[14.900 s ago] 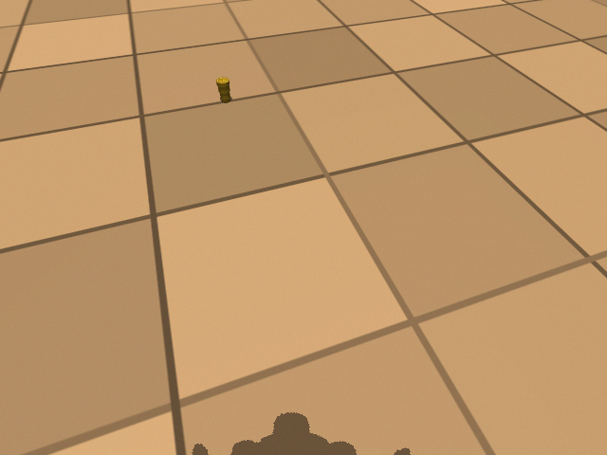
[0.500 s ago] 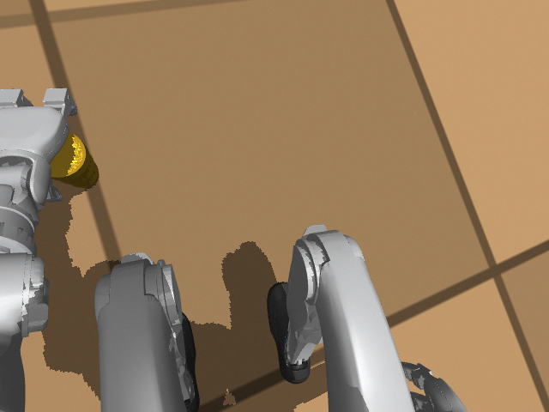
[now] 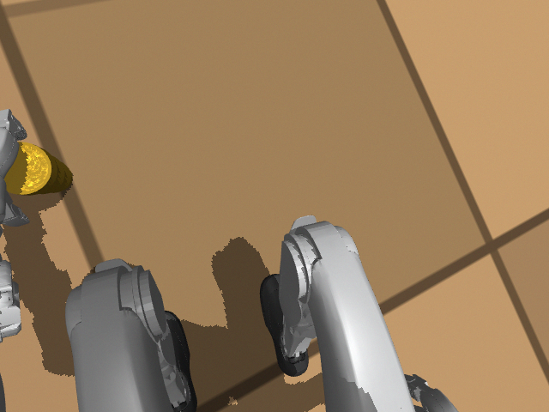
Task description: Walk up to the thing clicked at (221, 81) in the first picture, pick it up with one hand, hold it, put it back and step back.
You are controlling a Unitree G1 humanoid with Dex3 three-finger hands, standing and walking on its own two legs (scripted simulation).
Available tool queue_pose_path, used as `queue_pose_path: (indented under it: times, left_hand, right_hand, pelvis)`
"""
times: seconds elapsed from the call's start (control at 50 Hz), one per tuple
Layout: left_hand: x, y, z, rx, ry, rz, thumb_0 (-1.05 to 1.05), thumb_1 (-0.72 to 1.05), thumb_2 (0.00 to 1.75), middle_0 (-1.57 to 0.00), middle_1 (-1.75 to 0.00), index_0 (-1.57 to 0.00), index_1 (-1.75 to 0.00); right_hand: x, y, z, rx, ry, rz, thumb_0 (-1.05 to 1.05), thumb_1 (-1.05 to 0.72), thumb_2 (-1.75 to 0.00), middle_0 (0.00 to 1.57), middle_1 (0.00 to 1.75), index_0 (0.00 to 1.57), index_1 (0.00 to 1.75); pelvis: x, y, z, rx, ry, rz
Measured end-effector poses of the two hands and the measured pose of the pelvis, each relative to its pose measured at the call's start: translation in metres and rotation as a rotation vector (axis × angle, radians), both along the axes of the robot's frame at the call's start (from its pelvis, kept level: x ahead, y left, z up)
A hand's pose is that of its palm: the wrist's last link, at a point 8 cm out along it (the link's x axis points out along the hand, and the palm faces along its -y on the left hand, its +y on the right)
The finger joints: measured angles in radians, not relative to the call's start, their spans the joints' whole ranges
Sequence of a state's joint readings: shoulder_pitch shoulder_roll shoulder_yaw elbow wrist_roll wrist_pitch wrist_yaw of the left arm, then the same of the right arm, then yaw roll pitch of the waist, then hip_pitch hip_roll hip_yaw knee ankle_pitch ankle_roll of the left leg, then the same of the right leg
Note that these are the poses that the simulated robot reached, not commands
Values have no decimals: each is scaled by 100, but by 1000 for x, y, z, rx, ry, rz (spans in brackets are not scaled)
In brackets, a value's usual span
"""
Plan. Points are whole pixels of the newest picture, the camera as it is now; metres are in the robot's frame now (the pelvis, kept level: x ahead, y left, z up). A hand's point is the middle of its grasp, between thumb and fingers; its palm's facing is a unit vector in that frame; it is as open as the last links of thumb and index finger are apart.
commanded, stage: approach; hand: left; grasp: from above
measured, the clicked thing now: (41, 173) +0.49 +0.29 -0.27
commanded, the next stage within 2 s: rest palm in 0.04 s
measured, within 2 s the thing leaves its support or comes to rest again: neither
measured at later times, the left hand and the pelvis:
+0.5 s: hand (21, 165) +0.49 +0.29 -0.20, palm faces -0.48 -0.10 -0.87, open 14.2 cm; pelvis +0.01 +0.01 -0.01, yaw -1 degrees
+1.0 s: hand (28, 166) +0.49 +0.29 -0.23, palm faces -0.47 -0.09 -0.88, open 14.3 cm; pelvis +0.01 +0.00 -0.03, yaw -3 degrees
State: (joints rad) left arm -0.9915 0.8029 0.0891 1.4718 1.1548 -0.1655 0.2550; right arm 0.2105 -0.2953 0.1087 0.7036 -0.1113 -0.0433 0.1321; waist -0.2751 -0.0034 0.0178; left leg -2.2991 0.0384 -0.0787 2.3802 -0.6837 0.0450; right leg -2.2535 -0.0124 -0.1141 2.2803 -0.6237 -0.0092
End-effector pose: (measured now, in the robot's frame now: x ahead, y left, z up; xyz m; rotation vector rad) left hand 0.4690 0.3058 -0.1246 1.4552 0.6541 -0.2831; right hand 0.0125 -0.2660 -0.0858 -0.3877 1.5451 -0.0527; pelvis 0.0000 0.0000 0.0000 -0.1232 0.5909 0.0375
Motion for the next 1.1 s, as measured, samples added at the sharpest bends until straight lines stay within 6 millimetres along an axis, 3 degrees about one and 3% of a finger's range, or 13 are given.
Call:
queue_pose_path:
  times: [0.14, 0.26, 0.34, 0.44, 0.6, 0.74, 0.84, 1.1]
  left_hand:
    - [-10, 4, -15, -33, -112, -160, 0, -49, 95, -9, -109, -9, -107]
    - [7, -6, -1, -6, -218, -158, 0, -53, 101, -9, -105, -8, -105]
    - [21, -10, 0, 27, -176, -113, 0, -55, 103, -9, -102, -7, -103]
    - [27, -15, -9, 22, -122, -68, 0, -55, 104, -9, -101, -7, -102]
    - [20, -14, -39, -14, -75, -49, 0, -54, 101, -8, -102, -7, -103]
    - [30, -13, -43, -15, -121, -97, 0, -55, 100, -8, -102, -7, -103]
    - [33, -13, -41, 2, -119, -107, 0, -57, 102, -8, -100, -7, -102]
    - [29, -12, -45, -25, -120, -93, -1, -61, 109, -10, -102, -8, -104]
  right_hand:
    - [32, -3, -5, -44, -6, 74, 0, -92, -90, 20, 30, 21, 30]
    - [68, -3, -2, -62, -100, 106, 0, -92, -90, 20, 30, 21, 30]
    - [77, -1, 0, -54, -156, 124, 0, -92, -90, 20, 30, 20, 30]
    - [61, 0, -2, -30, -133, 115, -1, -92, -90, 20, 30, 20, 30]
    - [5, 3, -4, -14, 15, 56, 0, -91, -90, 20, 30, 20, 30]
    - [-24, 8, -1, -15, 84, 33, 0, -91, -90, 20, 30, 21, 30]
    - [-23, 11, -2, -7, 68, 37, 0, -91, -90, 20, 30, 21, 30]
    - [8, 10, -2, -3, -27, 129, 0, -90, -90, 20, 30, 21, 30]
  pelvis:
    - [5, 5, -10, -18, -1, 11]
    - [9, 8, -7, -18, 19, 17]
    - [8, 8, -6, -25, 23, 11]
    - [7, 7, -8, -26, 15, 7]
    - [4, 2, -18, -27, -10, -6]
    - [5, 3, -27, -40, -23, -17]
    - [7, 5, -28, -49, -23, -23]
    - [6, 5, -28, -56, -38, -25]
